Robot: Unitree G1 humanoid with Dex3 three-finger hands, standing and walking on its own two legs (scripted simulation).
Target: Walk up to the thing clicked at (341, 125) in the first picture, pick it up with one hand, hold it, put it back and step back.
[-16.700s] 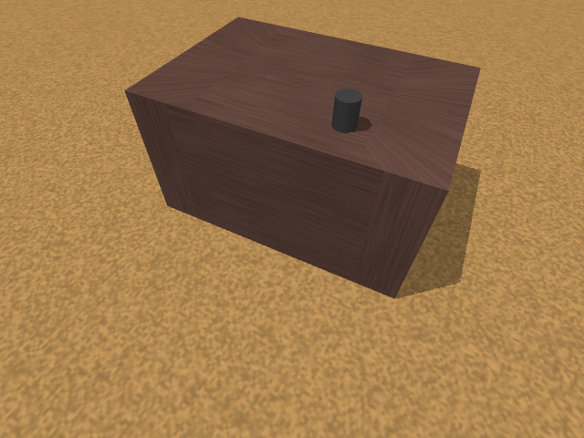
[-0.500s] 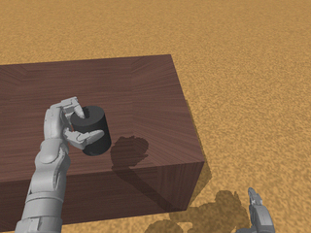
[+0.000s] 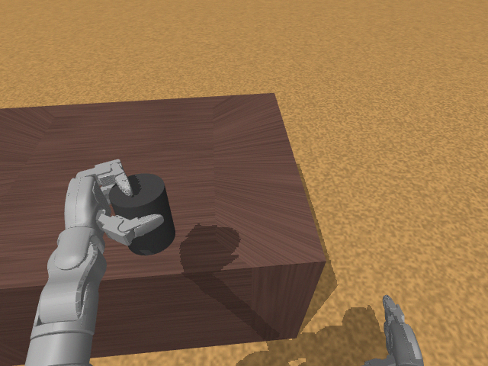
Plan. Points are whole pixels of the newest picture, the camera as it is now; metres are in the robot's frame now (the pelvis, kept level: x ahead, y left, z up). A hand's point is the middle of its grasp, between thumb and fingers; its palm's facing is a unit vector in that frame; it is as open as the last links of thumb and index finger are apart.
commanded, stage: hold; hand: left
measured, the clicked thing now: (144, 214) +0.33 +0.15 +0.10
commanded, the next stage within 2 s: none
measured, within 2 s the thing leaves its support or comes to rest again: neither
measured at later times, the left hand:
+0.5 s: hand (126, 191) +0.33 +0.16 +0.16, palm faces +0.13 -0.99 -0.03, open 7.7 cm
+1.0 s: hand (126, 182) +0.34 +0.17 +0.16, palm faces +0.13 -0.99 -0.02, open 7.6 cm
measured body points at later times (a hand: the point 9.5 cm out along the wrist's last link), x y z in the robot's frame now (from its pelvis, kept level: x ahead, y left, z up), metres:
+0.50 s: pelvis +0.01 -0.01 +0.01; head +0.00 -0.02 +0.46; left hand +0.32 +0.22 +0.16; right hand +0.18 -0.26 -0.07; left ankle +0.05 +0.13 -0.72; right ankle -0.02 -0.14 -0.72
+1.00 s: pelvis +0.01 +0.00 +0.01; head +0.00 -0.02 +0.46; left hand +0.33 +0.22 +0.17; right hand +0.18 -0.26 -0.07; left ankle +0.05 +0.13 -0.72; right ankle -0.02 -0.14 -0.72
